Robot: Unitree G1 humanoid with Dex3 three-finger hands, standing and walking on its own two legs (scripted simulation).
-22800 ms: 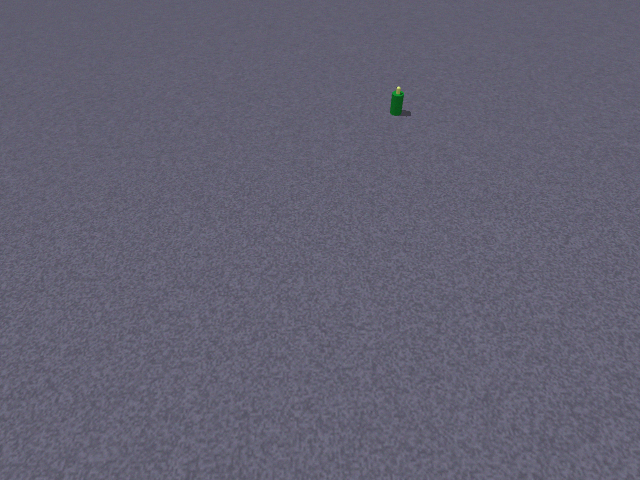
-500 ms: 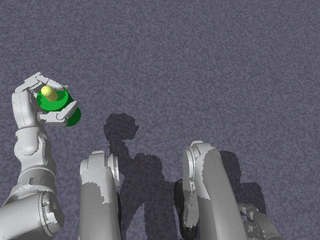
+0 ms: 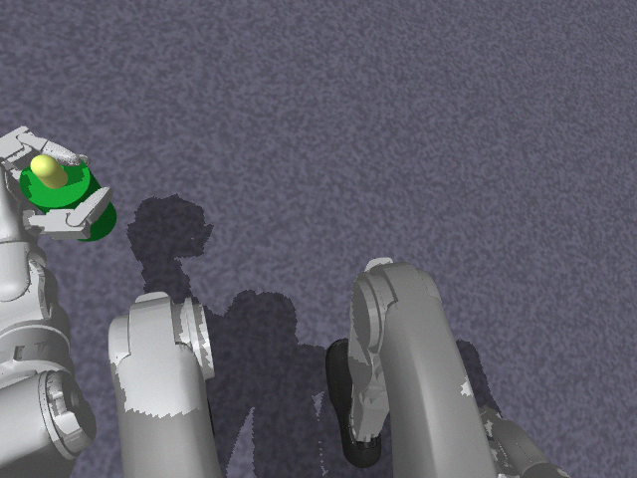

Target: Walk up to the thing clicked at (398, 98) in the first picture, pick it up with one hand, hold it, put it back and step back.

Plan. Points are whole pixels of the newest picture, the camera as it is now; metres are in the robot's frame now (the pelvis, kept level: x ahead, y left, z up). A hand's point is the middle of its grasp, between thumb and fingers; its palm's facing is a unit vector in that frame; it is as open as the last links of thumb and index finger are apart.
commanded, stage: crouch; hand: left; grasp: from the side
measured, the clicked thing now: (69, 194) +0.46 +0.26 -0.11
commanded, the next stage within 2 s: lower in 0.16 s
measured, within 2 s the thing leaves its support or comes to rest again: rests again in 1.96 s
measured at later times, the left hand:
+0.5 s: hand (83, 199) +0.46 +0.25 -0.14, palm faces +0.22 -0.97 -0.02, open 7.2 cm
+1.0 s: hand (96, 205) +0.47 +0.25 -0.19, palm faces +0.23 -0.97 -0.02, open 7.2 cm
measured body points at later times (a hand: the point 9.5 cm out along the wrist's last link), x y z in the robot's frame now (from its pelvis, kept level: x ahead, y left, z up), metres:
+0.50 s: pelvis +0.00 +0.00 -0.02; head +0.24 +0.11 +0.35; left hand +0.44 +0.30 -0.14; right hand +0.10 -0.27 -0.10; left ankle +0.08 +0.13 -0.28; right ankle +0.11 -0.13 -0.28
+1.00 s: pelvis -0.01 +0.01 -0.03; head +0.25 +0.15 +0.31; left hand +0.45 +0.30 -0.18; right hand +0.10 -0.26 -0.08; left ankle +0.08 +0.13 -0.28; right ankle +0.11 -0.13 -0.28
